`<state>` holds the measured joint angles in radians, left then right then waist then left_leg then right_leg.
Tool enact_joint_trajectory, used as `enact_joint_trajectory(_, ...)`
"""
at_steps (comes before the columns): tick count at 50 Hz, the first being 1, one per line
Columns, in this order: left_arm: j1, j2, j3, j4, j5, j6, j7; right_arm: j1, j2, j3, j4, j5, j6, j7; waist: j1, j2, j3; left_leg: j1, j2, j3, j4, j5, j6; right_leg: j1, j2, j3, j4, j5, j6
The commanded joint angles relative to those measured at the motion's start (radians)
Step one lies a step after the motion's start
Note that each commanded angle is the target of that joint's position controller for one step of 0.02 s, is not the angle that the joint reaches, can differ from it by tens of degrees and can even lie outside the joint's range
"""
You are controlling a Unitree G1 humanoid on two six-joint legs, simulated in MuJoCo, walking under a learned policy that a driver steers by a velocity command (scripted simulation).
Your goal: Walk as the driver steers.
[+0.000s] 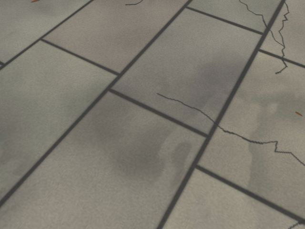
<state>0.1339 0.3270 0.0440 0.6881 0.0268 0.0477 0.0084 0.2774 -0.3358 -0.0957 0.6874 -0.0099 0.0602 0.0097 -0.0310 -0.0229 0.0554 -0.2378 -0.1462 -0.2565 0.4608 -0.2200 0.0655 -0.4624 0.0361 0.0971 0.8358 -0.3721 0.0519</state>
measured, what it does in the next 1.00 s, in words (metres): walks ahead: right foot, then left foot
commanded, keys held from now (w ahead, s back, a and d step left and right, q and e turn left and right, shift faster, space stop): w+shift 0.54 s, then w+e+shift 0.46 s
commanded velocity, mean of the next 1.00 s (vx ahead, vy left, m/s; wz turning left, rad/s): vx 0.82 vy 0.00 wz -0.10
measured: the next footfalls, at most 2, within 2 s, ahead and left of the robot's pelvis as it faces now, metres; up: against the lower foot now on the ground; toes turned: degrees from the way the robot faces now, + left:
right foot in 0.12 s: +0.07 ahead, -0.12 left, +0.00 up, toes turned +8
left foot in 0.60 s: +0.43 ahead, +0.16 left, +0.00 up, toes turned +8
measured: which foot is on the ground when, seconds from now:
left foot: down 0.00-0.12, up 0.14-0.58, down 0.60-1.00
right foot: up 0.00-0.10, down 0.12-0.60, up 0.62-1.00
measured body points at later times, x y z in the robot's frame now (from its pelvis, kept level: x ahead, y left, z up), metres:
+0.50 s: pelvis +0.18 +0.00 +0.00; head +0.21 -0.02 +0.44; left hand +0.07 +0.25 -0.12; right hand +0.44 -0.20 -0.09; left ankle +0.32 +0.16 -0.69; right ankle +0.03 -0.13 -0.74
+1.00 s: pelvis +0.59 +0.08 -0.03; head +0.62 +0.07 +0.42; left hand +0.84 +0.29 -0.11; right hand +0.49 -0.17 -0.16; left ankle +0.38 +0.16 -0.74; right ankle +0.80 -0.03 -0.69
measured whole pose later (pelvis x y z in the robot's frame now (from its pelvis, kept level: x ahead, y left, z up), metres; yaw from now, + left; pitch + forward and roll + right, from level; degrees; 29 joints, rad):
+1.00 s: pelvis +0.59 +0.08 -0.03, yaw -9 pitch +1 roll +1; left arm 0.03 0.29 0.03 0.73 0.01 -0.02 -0.08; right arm 0.50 -0.24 -0.03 0.94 -0.02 -0.11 -0.01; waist -0.04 -0.01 0.05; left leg 0.26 -0.05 0.31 0.17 -0.32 0.00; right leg -0.79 -0.04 -0.16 0.83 0.07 -0.15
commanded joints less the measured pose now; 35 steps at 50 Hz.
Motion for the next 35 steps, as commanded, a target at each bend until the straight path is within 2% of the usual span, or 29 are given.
enact_joint_trajectory(1, -0.068, 0.077, 0.012, -0.078, 0.003, -0.029, -0.011, 0.019, -0.149, -0.036, -0.061, -0.021, -0.014, 0.013, -0.036, 0.211, -0.079, 0.044, 0.228, -0.334, -0.204, -0.448, 0.160, -0.003, 0.018, -0.043, -0.087, -0.035, -0.010)
enact_joint_trajectory(3, -0.034, 0.069, 0.009, -0.066, -0.008, -0.048, -0.010, -0.020, -0.137, -0.028, -0.066, -0.026, -0.026, 0.019, -0.001, 0.198, -0.043, -0.068, 0.222, -0.332, -0.191, -0.437, 0.144, 0.125, 0.014, -0.053, -0.180, -0.032, -0.030)
enact_joint_trajectory(4, 0.034, 0.058, 0.007, -0.043, -0.013, -0.059, -0.006, -0.059, -0.130, -0.023, -0.072, -0.022, -0.031, 0.018, 0.046, 0.171, -0.034, -0.158, 0.208, -0.315, -0.172, -0.424, 0.124, 0.260, 0.006, -0.062, -0.274, 0.024, -0.052)
enact_joint_trajectory(5, 0.138, 0.051, 0.009, -0.007, -0.013, -0.072, 0.004, -0.094, -0.114, -0.017, -0.075, -0.021, -0.036, 0.010, 0.115, 0.123, -0.027, -0.269, 0.174, -0.277, -0.108, -0.438, 0.098, 0.429, -0.004, -0.078, -0.390, 0.114, -0.077)
enact_joint_trajectory(6, 0.239, 0.094, 0.020, 0.023, -0.002, -0.086, 0.016, -0.109, -0.072, -0.004, -0.079, -0.019, -0.048, 0.003, 0.163, 0.008, -0.028, -0.393, 0.101, -0.181, 0.073, -0.464, 0.055, 0.563, -0.063, 0.004, -0.463, -0.002, -0.091)
enact_joint_trajectory(7, 0.289, 0.190, 0.033, 0.017, 0.021, -0.101, 0.021, -0.110, 0.029, 0.027, -0.107, 0.003, -0.065, 0.002, 0.164, -0.206, -0.068, -0.484, -0.037, 0.009, 0.422, -0.386, 0.006, 0.589, -0.326, 0.417, -0.635, -0.397, -0.142)
enact_joint_trajectory(8, 0.228, 0.242, 0.054, 0.027, 0.033, -0.103, 0.006, -0.138, -0.020, 0.025, -0.138, 0.003, -0.078, -0.001, 0.104, -0.136, 0.030, -0.620, -0.003, 0.014, 0.550, -0.255, 0.006, 0.459, -0.421, 0.712, -0.737, -0.558, -0.197)
enact_joint_trajectory(9, 0.174, 0.188, 0.047, 0.018, 0.017, -0.104, -0.003, -0.147, -0.054, 0.019, -0.125, -0.004, -0.085, 0.005, 0.067, -0.048, 0.082, -0.645, 0.057, 0.005, 0.607, -0.146, 0.003, 0.415, -0.407, 0.655, -0.720, -0.530, -0.209)
enact_joint_trajectory(10, 0.151, 0.141, 0.036, 0.016, 0.005, -0.110, -0.010, -0.137, -0.071, 0.016, -0.100, -0.015, -0.090, 0.019, 0.053, -0.021, 0.073, -0.626, 0.079, 0.019, 0.607, -0.075, -0.009, 0.403, -0.347, 0.522, -0.689, -0.424, -0.193)
enact_joint_trajectory(12, 0.172, 0.108, 0.024, 0.027, -0.003, -0.126, -0.009, -0.111, -0.077, 0.013, -0.070, -0.034, -0.090, 0.042, 0.053, -0.085, 0.012, -0.556, 0.089, 0.069, 0.612, 0.007, -0.034, 0.394, -0.251, 0.337, -0.697, -0.274, -0.174)
enact_joint_trajectory(14, 0.227, 0.104, 0.023, 0.060, -0.010, -0.142, -0.013, -0.142, -0.059, 0.020, -0.077, -0.036, -0.087, 0.049, 0.064, -0.104, 0.018, -0.562, 0.097, 0.087, 0.606, 0.068, -0.045, 0.387, -0.225, 0.270, -0.723, -0.220, -0.189)
enact_joint_trajectory(18, 0.331, 0.089, 0.025, 0.109, -0.018, -0.152, -0.019, -0.255, -0.044, 0.032, -0.099, -0.037, -0.084, 0.052, 0.102, -0.086, 0.046, -0.649, 0.147, 0.168, 0.524, 0.131, -0.064, 0.458, -0.232, 0.200, -0.773, -0.115, -0.222)
enact_joint_trajectory(21, 0.382, 0.068, 0.020, 0.137, -0.016, -0.153, -0.021, -0.373, -0.015, 0.050, -0.127, -0.033, -0.088, 0.063, 0.139, -0.086, 0.071, -0.607, 0.185, 0.270, 0.369, 0.171, -0.068, 0.466, -0.218, 0.121, -0.802, 0.013, -0.226)
enact_joint_trajectory(24, 0.432, 0.080, 0.020, 0.174, -0.008, -0.154, -0.014, -0.461, 0.004, 0.065, -0.157, -0.025, -0.095, 0.075, 0.163, -0.087, 0.103, -0.549, 0.197, 0.321, 0.236, 0.169, -0.035, 0.506, -0.255, 0.083, -0.832, 0.161, -0.233)
enact_joint_trajectory(25, 0.445, 0.085, 0.020, 0.189, -0.007, -0.152, -0.012, -0.474, 0.000, 0.066, -0.162, -0.026, -0.097, 0.074, 0.163, -0.085, 0.108, -0.537, 0.190, 0.338, 0.209, 0.145, -0.019, 0.541, -0.266, 0.067, -0.824, 0.264, -0.234)
enact_joint_trajectory(27, 0.433, 0.101, 0.021, 0.214, -0.003, -0.147, -0.007, -0.445, -0.002, 0.069, -0.164, -0.029, -0.099, 0.065, 0.121, -0.103, 0.087, -0.431, 0.157, 0.366, 0.144, 0.054, 0.024, 0.579, -0.275, 0.000, -0.746, 0.592, -0.220)
enact_joint_trajectory(28, 0.432, 0.106, 0.019, 0.224, -0.007, -0.145, -0.005, -0.396, -0.007, 0.066, -0.152, -0.032, -0.100, 0.053, 0.089, -0.113, 0.042, -0.288, 0.111, 0.384, 0.130, 0.006, 0.044, 0.556, -0.273, -0.023, -0.645, 0.907, -0.209)
enact_joint_trajectory(29, 0.434, 0.128, 0.021, 0.238, -0.007, -0.143, -0.001, -0.268, -0.033, 0.052, -0.121, -0.031, -0.105, 0.035, 0.018, -0.125, -0.042, -0.093, 0.066, 0.384, 0.140, -0.036, 0.060, 0.519, -0.280, -0.030, -0.478, 1.184, -0.202)
enact_joint_trajectory(30, 0.383, 0.154, 0.026, 0.233, -0.013, -0.140, 0.001, -0.024, -0.070, 0.032, -0.048, -0.029, -0.112, 0.015, -0.112, -0.106, -0.160, 0.208, 0.065, 0.350, 0.103, -0.009, 0.078, 0.394, -0.255, -0.052, -0.234, 1.194, -0.186)
enact_joint_trajectory(31, 0.346, 0.120, 0.017, 0.198, -0.016, -0.146, -0.004, 0.182, -0.156, 0.003, 0.003, -0.048, -0.119, -0.008, -0.204, -0.018, -0.290, 0.530, 0.252, 0.151, 0.081, -0.218, 0.093, 0.131, -0.192, -0.071, 0.093, 0.852, -0.179)
enact_joint_trajectory(32, 0.425, -0.055, -0.020, 0.145, -0.044, -0.151, -0.018, 0.214, -0.237, -0.015, 0.011, -0.078, -0.128, -0.010, -0.111, 0.285, -0.458, 0.770, 0.580, -0.379, -0.060, -0.709, 0.140, -0.211, -0.031, -0.057, 0.457, -0.071, -0.164)
enact_joint_trajectory(33, 0.313, 0.070, 0.013, 0.145, -0.040, -0.148, -0.013, 0.179, -0.176, -0.003, 0.002, -0.059, -0.128, -0.006, -0.137, 0.154, -0.390, 0.598, 0.585, -0.526, -0.213, -0.781, 0.101, -0.255, -0.037, 0.031, 0.548, -0.022, -0.196)
enact_joint_trajectory(34, 0.234, 0.078, 0.024, 0.119, -0.043, -0.143, -0.018, 0.088, -0.125, 0.011, 0.023, -0.056, -0.130, -0.007, -0.080, 0.123, -0.202, 0.445, 0.537, -0.329, -0.212, -0.601, 0.073, -0.291, -0.086, 0.013, 0.534, 0.095, -0.198)
enact_joint_trajectory(35, 0.215, 0.045, 0.014, 0.127, -0.035, -0.140, -0.028, 0.058, -0.079, 0.020, 0.033, -0.052, -0.138, -0.003, -0.052, 0.067, -0.115, 0.324, 0.496, -0.176, -0.229, -0.359, 0.064, -0.255, -0.125, 0.004, 0.481, 0.149, -0.191)
Keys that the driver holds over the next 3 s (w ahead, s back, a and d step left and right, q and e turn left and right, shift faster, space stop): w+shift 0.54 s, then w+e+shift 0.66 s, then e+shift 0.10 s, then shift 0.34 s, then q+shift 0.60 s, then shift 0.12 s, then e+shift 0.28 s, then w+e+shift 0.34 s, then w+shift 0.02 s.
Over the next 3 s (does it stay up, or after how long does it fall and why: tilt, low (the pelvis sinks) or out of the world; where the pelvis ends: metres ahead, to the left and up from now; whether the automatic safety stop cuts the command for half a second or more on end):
stays up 1.17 -0.04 0.00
